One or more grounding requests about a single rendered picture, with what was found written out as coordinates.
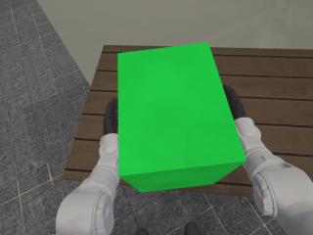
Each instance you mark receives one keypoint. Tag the right robot forearm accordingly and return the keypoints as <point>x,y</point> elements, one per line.
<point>258,157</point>

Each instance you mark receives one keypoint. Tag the left robot hand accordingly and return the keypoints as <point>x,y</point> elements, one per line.
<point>110,119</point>

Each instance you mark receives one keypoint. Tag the right robot foot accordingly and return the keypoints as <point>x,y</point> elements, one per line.
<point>191,229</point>

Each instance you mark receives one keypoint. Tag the carton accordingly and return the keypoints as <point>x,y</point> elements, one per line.
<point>175,126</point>

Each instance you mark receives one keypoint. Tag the table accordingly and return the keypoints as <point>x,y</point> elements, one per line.
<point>274,85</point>

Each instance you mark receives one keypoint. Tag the right robot hand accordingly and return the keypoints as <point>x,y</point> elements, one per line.
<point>234,102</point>

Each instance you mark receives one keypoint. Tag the left robot upper arm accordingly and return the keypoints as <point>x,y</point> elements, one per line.
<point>89,213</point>

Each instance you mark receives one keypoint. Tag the left robot forearm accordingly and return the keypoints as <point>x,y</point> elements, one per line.
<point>104,177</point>

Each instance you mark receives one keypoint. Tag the right robot upper arm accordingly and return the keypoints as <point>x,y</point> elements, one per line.
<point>286,194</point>

